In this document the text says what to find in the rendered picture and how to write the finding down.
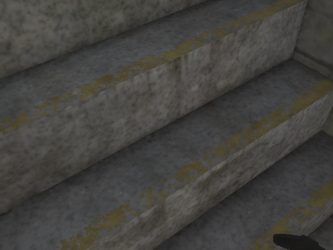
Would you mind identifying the right robot hand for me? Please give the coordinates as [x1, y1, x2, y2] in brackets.
[273, 234, 325, 250]

